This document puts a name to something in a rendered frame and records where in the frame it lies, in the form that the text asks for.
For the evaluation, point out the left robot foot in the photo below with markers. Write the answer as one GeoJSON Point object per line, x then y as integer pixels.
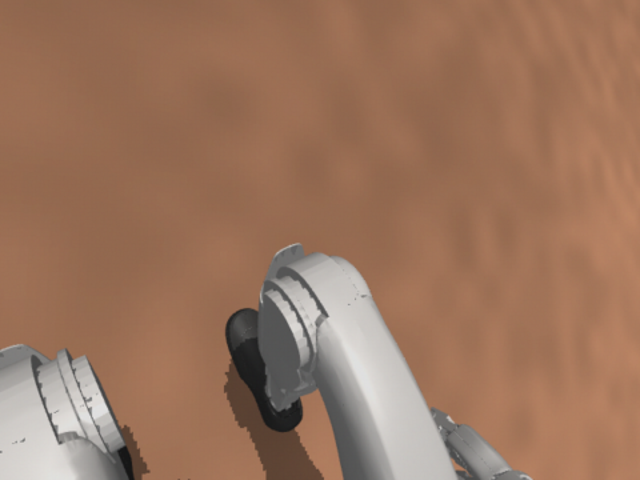
{"type": "Point", "coordinates": [126, 461]}

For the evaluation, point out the right robot hand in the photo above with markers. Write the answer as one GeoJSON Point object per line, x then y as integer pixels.
{"type": "Point", "coordinates": [469, 450]}

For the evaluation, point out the right robot foot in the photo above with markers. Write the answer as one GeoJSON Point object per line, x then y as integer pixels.
{"type": "Point", "coordinates": [242, 340]}

